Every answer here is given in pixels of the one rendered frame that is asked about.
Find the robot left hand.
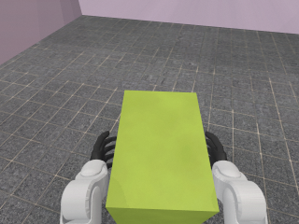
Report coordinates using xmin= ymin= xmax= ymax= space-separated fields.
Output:
xmin=90 ymin=131 xmax=117 ymax=169

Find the carton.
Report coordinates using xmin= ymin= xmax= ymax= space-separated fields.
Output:
xmin=106 ymin=90 xmax=220 ymax=224

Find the robot right hand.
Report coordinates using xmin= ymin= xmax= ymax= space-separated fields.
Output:
xmin=205 ymin=132 xmax=228 ymax=170

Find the robot left forearm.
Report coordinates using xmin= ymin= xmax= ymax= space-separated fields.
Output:
xmin=60 ymin=160 xmax=109 ymax=224

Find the robot right forearm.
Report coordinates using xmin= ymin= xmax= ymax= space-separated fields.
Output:
xmin=211 ymin=161 xmax=268 ymax=224

